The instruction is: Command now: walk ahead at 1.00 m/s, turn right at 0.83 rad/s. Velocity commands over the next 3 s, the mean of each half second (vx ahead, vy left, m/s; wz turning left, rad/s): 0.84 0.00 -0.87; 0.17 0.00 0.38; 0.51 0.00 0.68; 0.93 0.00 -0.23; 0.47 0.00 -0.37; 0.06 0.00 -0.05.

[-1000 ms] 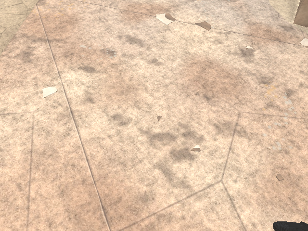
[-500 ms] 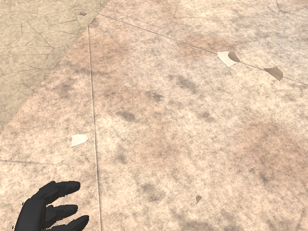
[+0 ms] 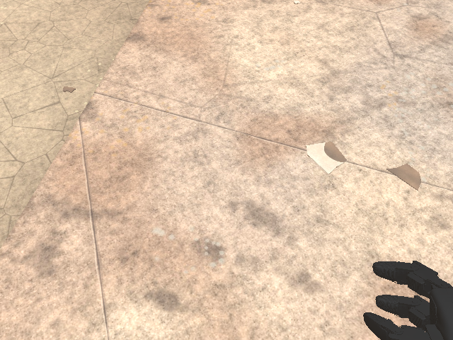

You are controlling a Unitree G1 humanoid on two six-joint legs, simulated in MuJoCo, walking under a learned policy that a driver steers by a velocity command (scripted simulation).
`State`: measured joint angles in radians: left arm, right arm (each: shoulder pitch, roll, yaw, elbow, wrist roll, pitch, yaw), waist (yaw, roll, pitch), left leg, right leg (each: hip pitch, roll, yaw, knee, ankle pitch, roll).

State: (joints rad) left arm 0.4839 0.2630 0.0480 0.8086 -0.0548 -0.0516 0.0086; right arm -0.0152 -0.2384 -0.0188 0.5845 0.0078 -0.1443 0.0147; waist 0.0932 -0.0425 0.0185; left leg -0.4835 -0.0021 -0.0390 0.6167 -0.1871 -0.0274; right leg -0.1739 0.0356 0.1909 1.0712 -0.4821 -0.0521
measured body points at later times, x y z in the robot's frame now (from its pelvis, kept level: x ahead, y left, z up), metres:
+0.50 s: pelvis +0.39 -0.08 +0.00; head +0.44 -0.11 +0.44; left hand +0.65 +0.10 -0.10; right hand +0.42 -0.39 -0.10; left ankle +0.36 +0.13 -0.59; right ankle +0.47 -0.15 -0.71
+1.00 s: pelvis +0.62 -0.11 +0.01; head +0.67 -0.11 +0.46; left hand +0.87 +0.10 -0.09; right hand +0.66 -0.42 -0.08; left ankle +0.72 -0.06 -0.71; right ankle +0.52 -0.22 -0.63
